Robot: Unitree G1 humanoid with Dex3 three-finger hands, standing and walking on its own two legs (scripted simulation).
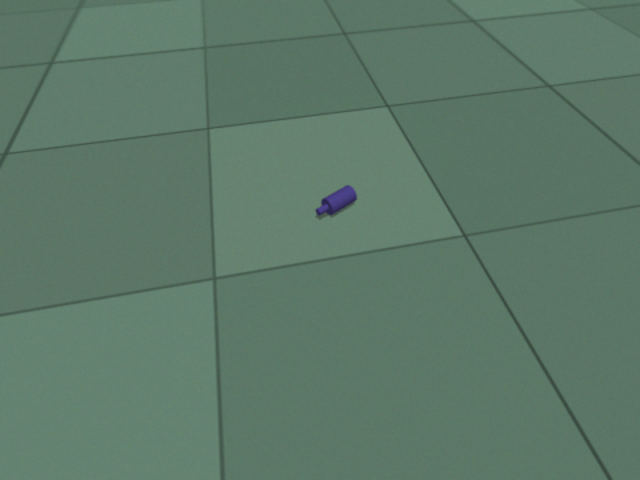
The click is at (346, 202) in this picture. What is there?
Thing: lying bottle
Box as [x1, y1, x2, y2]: [316, 185, 356, 215]
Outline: 354,190 347,185 322,199 322,205 316,209 316,212 319,215 325,211 329,214 335,212 355,200 356,195
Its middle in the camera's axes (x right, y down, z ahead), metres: +0.06 -0.19 +1.75
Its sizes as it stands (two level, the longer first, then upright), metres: 0.192 0.080 0.080
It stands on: the floor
